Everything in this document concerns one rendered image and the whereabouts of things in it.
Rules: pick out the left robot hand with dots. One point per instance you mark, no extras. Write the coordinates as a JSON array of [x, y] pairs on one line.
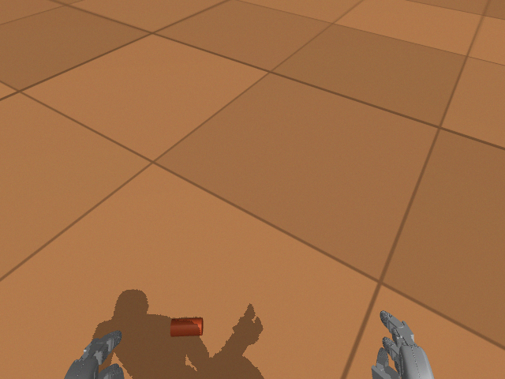
[[87, 367]]

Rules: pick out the right robot hand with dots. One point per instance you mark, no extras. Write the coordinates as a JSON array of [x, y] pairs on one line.
[[411, 361]]

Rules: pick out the can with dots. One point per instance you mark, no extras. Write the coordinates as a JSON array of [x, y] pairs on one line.
[[186, 327]]

